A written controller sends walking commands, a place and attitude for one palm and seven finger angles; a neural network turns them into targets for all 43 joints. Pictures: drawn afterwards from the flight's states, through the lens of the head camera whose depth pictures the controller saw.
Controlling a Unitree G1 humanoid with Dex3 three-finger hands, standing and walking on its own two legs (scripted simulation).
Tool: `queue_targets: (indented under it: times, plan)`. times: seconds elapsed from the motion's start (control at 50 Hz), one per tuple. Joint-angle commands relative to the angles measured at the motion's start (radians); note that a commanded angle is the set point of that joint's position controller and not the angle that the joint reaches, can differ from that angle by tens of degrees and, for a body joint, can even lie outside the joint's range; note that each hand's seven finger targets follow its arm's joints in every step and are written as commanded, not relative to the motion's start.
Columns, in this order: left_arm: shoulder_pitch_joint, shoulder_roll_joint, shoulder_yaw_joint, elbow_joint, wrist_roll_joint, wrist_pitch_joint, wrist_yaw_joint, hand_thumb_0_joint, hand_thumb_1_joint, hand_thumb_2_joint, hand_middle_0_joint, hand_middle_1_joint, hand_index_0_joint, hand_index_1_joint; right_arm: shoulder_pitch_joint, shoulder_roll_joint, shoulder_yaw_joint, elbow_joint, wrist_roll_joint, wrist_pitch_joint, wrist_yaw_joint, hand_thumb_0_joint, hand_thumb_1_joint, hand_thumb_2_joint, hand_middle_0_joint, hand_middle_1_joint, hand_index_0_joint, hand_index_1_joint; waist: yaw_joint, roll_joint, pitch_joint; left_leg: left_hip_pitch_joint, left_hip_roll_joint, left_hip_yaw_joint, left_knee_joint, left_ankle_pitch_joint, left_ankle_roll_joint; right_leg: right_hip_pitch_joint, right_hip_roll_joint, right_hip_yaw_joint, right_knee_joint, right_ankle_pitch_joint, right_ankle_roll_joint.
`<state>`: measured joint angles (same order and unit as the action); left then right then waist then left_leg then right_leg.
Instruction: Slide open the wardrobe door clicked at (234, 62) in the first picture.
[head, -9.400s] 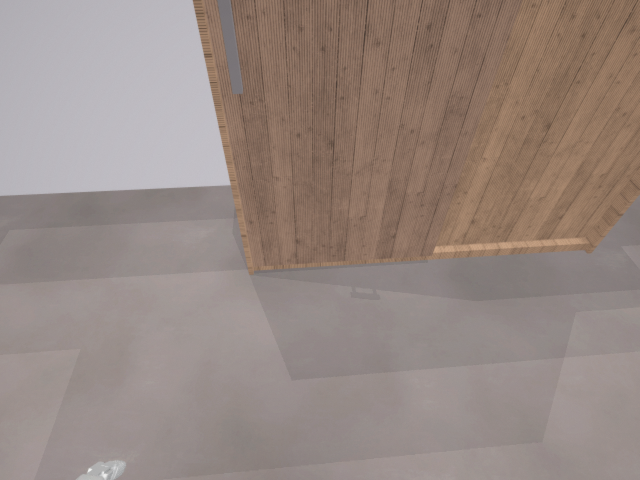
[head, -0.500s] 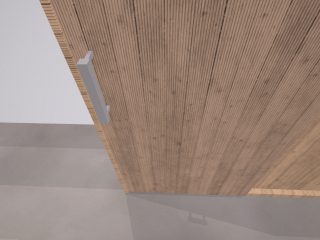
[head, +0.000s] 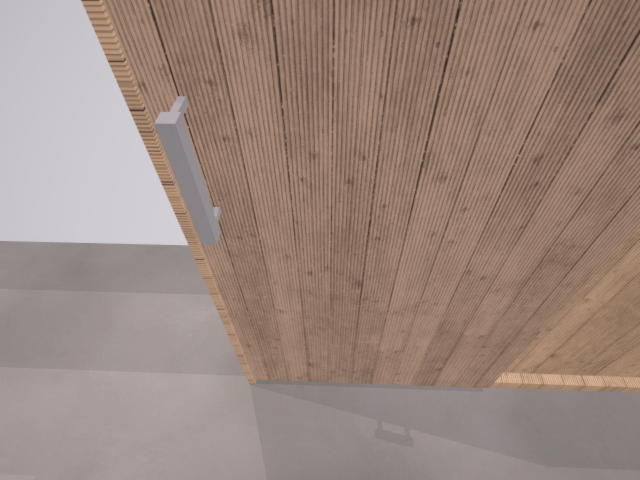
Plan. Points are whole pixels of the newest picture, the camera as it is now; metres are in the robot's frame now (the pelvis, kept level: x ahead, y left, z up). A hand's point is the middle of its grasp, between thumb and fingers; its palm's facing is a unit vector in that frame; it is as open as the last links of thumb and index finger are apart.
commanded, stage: raise the hand with hooked fingers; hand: left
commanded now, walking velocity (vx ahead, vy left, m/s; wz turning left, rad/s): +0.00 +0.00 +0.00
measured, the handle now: (197, 177) +0.46 +0.21 +0.13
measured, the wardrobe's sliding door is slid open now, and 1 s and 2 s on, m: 0.00 0.00 0.00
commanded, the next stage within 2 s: none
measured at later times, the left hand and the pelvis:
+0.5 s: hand (133, 466) +0.14 +0.22 -0.01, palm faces +0.18 -0.98 -0.03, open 9.3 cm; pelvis -0.03 +0.02 -0.06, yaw +4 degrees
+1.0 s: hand (84, 375) +0.21 +0.28 +0.06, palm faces +0.07 -0.99 -0.08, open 12.3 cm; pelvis -0.01 +0.05 -0.03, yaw +3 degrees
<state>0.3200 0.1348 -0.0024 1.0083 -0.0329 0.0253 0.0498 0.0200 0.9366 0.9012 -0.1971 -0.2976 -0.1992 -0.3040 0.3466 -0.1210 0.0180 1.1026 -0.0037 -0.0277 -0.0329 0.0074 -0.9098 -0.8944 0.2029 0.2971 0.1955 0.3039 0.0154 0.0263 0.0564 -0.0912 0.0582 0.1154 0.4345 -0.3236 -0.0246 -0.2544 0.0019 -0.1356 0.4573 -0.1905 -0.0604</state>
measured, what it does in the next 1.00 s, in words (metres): shifts its weight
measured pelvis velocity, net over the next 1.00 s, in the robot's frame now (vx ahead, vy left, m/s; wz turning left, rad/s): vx -0.01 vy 0.05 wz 0.05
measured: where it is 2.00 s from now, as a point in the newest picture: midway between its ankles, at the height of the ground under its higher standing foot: outside the picture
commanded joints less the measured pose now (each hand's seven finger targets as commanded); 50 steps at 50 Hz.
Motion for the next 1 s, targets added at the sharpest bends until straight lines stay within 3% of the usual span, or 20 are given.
queue_targets:
  times: [0.0, 0.02, 0.04, 0.08, 0.14, 0.16, 0.18, 0.2, 0.28, 0.36, 0.38, 0.44, 0.5, 0.58, 0.64, 0.68, 0.76, 0.84, 0.88, 0.98]
  plan:
    - [-0.069, 0.102, -0.009, -1.049, -0.102, -0.147, 0.084, 0.0, 0.83, 0.87, -0.205, -0.345, -0.205, -0.345, -0.141, -0.199, -0.033, -0.403, 0.049, -0.3, -0.062, 0.0, -0.9, -0.9, 0.2, 0.3, 0.2, 0.3, -0.03, 0.162, -0.298, -0.122, -0.042, -0.081, -0.062, 0.21, 0.049, 0.172, -0.05, 0.163, 0.039, 0.078, 0.006]
    - [0.035, -0.033, -0.074, -0.936, -0.129, -0.094, 0.075, 0.0, 0.807, 0.86, -0.207, -0.36, -0.207, -0.36, -0.134, -0.191, -0.025, -0.368, 0.07, -0.315, -0.062, 0.0, -0.9, -0.9, 0.2, 0.3, 0.2, 0.3, -0.03, 0.02, -0.149, -0.164, -0.033, -0.091, -0.036, 0.155, 0.043, 0.067, -0.048, 0.118, 0.0, 0.021, 0.033]
    - [-0.066, 0.023, -0.05, -1.048, -0.158, -0.14, 0.061, 0.0, 0.783, 0.85, -0.208, -0.375, -0.208, -0.375, -0.154, -0.242, -0.039, -0.416, 0.07, -0.334, -0.065, 0.0, -0.9, -0.9, 0.2, 0.3, 0.2, 0.3, -0.052, -0.114, -0.058, -0.206, -0.035, -0.121, -0.005, 0.079, 0.053, -0.021, -0.055, 0.124, -0.024, -0.093, 0.056]
    - [-0.035, 0.075, 0.024, -1.046, -0.152, -0.247, 0.016, 0.0, 0.737, 0.83, -0.212, -0.405, -0.212, -0.405, -0.139, -0.257, -0.066, -0.468, 0.043, -0.367, -0.055, 0.0, -0.9, -0.9, 0.2, 0.3, 0.2, 0.3, -0.051, -0.236, -0.054, -0.288, -0.058, -0.107, 0.082, 0.003, 0.052, -0.111, -0.067, 0.127, -0.021, -0.275, 0.062]
    - [0.265, -0.021, 0.04, -0.879, -0.2, -0.439, -0.132, 0.0, 0.667, 0.8, -0.217, -0.45, -0.217, -0.45, -0.171, -0.246, -0.089, -0.554, 0.024, -0.375, -0.003, 0.0, -0.9, -0.9, 0.2, 0.3, 0.2, 0.3, 0.017, -0.326, -0.059, -0.499, -0.072, -0.094, 0.208, -0.04, 0.021, -0.16, -0.064, 0.137, 0.103, -0.331, 0.055]
    - [0.332, 0.005, 0.088, -0.89, -0.221, -0.519, -0.192, 0.0, 0.643, 0.79, -0.218, -0.465, -0.218, -0.465, -0.191, -0.251, -0.101, -0.583, 0.02, -0.361, 0.02, 0.0, -0.9, -0.9, 0.2, 0.3, 0.2, 0.3, 0.032, -0.302, -0.104, -0.536, -0.08, -0.084, 0.253, -0.034, 0.011, -0.139, -0.063, 0.141, 0.149, -0.274, 0.049]
    - [0.383, 0.068, 0.161, -0.861, -0.223, -0.581, -0.26, 0.0, 0.62, 0.78, -0.22, -0.48, -0.22, -0.48, -0.199, -0.269, -0.113, -0.614, 0.016, -0.338, 0.049, 0.0, -0.9, -0.9, 0.2, 0.3, 0.2, 0.3, 0.052, -0.156, -0.124, -0.519, -0.087, -0.076, 0.284, 0.001, 0.002, -0.12, -0.068, 0.148, 0.197, -0.191, 0.023]
    - [0.395, 0.098, 0.183, -0.883, -0.218, -0.608, -0.301, 0.0, 0.597, 0.77, -0.222, -0.495, -0.222, -0.495, -0.223, -0.268, -0.116, -0.657, 0.02, -0.317, 0.06, 0.0, -0.9, -0.9, 0.2, 0.3, 0.2, 0.3, 0.056, -0.11, -0.157, -0.54, -0.097, -0.058, 0.315, 0.022, 0.008, -0.114, -0.073, 0.148, 0.228, -0.128, 0.018]
    - [0.245, 0.136, 0.179, -1.08, -0.212, -0.491, -0.296, 0.0, 0.503, 0.73, -0.228, -0.555, -0.228, -0.555, -0.258, -0.263, -0.108, -0.774, 0.041, -0.225, 0.041, 0.0, -0.9, -0.9, 0.2, 0.3, 0.2, 0.3, 0.056, -0.092, -0.171, -0.604, -0.106, -0.044, 0.321, -0.026, 0.036, -0.171, -0.06, 0.154, 0.249, -0.172, 0.026]
    - [0.047, 0.162, 0.186, -1.355, -0.185, -0.532, -0.191, 0.0, 0.41, 0.69, -0.235, -0.615, -0.235, -0.615, -0.168, -0.228, -0.09, -0.804, 0.028, -0.218, 0.011, 0.0, -0.9, -0.9, 0.2, 0.3, 0.2, 0.3, 0.007, 0.053, -0.299, -0.531, -0.077, -0.08, 0.351, 0.045, 0.039, -0.194, -0.038, 0.135, 0.315, -0.071, 0.03]
    - [-0.052, 0.184, 0.177, -1.438, -0.178, -0.567, -0.179, 0.0, 0.387, 0.68, -0.237, -0.63, -0.237, -0.63, -0.146, -0.236, -0.081, -0.794, 0.016, -0.223, 0.008, 0.0, -0.9, -0.9, 0.2, 0.3, 0.2, 0.3, -0.027, 0.033, -0.311, -0.52, -0.067, -0.102, 0.368, 0.059, 0.043, -0.225, -0.028, 0.123, 0.343, -0.04, 0.033]
    - [-0.083, 0.156, 0.111, -1.428, -0.174, -0.617, -0.215, 0.0, 0.317, 0.65, -0.242, -0.675, -0.242, -0.675, -0.134, -0.243, -0.057, -0.756, 0.02, -0.252, 0.004, 0.0, -0.9, -0.9, 0.2, 0.3, 0.2, 0.3, -0.067, 0.098, -0.298, -0.487, -0.054, -0.132, 0.386, 0.051, 0.04, -0.289, -0.023, 0.1, 0.346, -0.061, 0.032]
    - [-0.122, 0.185, 0.097, -1.327, -0.194, -0.555, -0.308, 0.0, 0.247, 0.62, -0.247, -0.72, -0.247, -0.72, -0.131, -0.263, -0.042, -0.724, 0.032, -0.274, -0.011, 0.0, -0.9, -0.9, 0.2, 0.3, 0.2, 0.3, -0.089, 0.062, -0.266, -0.501, -0.049, -0.15, 0.37, -0.002, 0.042, -0.288, -0.018, 0.093, 0.317, -0.115, 0.037]
    - [-0.032, 0.24, 0.202, -1.201, -0.233, -0.364, -0.374, 0.0, 0.153, 0.58, -0.253, -0.78, -0.253, -0.78, -0.167, -0.261, -0.029, -0.722, 0.052, -0.287, -0.025, 0.0, -0.9, -0.9, 0.2, 0.3, 0.2, 0.3, -0.018, 0.03, -0.291, -0.509, -0.053, -0.162, 0.298, 0.016, 0.034, -0.174, -0.023, 0.075, 0.279, -0.109, 0.036]
    - [-0.006, 0.259, 0.287, -1.259, -0.268, -0.286, -0.35, 0.0, 0.083, 0.55, -0.258, -0.825, -0.258, -0.825, -0.187, -0.241, -0.026, -0.722, 0.047, -0.297, -0.026, 0.0, -0.9, -0.9, 0.2, 0.3, 0.2, 0.3, 0.021, -0.03, -0.356, -0.474, -0.048, -0.165, 0.255, 0.114, 0.025, -0.089, -0.028, 0.047, 0.276, -0.019, 0.041]
    - [-0.004, 0.271, 0.321, -1.284, -0.282, -0.276, -0.325, 0.0, 0.037, 0.53, -0.262, -0.855, -0.262, -0.855, -0.198, -0.234, -0.02, -0.716, 0.041, -0.306, -0.023, 0.0, -0.9, -0.9, 0.2, 0.3, 0.2, 0.3, 0.042, -0.02, -0.318, -0.466, -0.046, -0.17, 0.232, 0.166, 0.014, -0.069, -0.023, 0.037, 0.275, 0.016, 0.034]
    - [-0.005, 0.247, 0.312, -1.313, -0.272, -0.302, -0.3, 0.0, -0.057, 0.49, -0.268, -0.915, -0.268, -0.915, -0.165, -0.239, -0.027, -0.694, 0.037, -0.327, -0.012, 0.0, -0.9, -0.9, 0.2, 0.3, 0.2, 0.3, 0.024, -0.025, -0.287, -0.425, -0.038, -0.161, 0.206, 0.206, 0.001, -0.088, -0.021, 0.027, 0.256, 0.04, 0.039]
    - [-0.053, 0.259, 0.297, -1.339, -0.26, -0.302, -0.32, 0.0, -0.15, 0.45, -0.275, -0.975, -0.275, -0.975, -0.143, -0.256, -0.029, -0.68, 0.041, -0.346, -0.012, 0.0, -0.9, -0.9, 0.2, 0.3, 0.2, 0.3, 0.012, 0.06, -0.282, -0.357, -0.034, -0.159, 0.189, 0.252, -0.008, -0.092, -0.023, 0.028, 0.233, 0.054, 0.037]
    - [-0.094, 0.282, 0.313, -1.313, -0.265, -0.285, -0.327, 0.0, -0.197, 0.43, -0.278, -1.005, -0.278, -1.005, -0.143, -0.267, -0.029, -0.669, 0.041, -0.349, -0.021, 0.0, -0.9, -0.9, 0.2, 0.3, 0.2, 0.3, 0.006, 0.022, -0.235, -0.357, -0.032, -0.164, 0.175, 0.235, -0.004, -0.088, -0.019, 0.027, 0.214, 0.049, 0.036]
    - [-0.202, 0.37, 0.387, -1.319, -0.277, -0.255, -0.341, 0.0, -0.313, 0.38, -0.287, -1.08, -0.287, -1.08, -0.141, -0.278, -0.024, -0.656, 0.045, -0.353, -0.041, 0.0, -0.9, -0.9, 0.2, 0.3, 0.2, 0.3, 0.018, 0.059, -0.26, -0.289, -0.034, -0.166, 0.137, 0.256, -0.001, -0.024, -0.022, 0.036, 0.174, 0.077, 0.034]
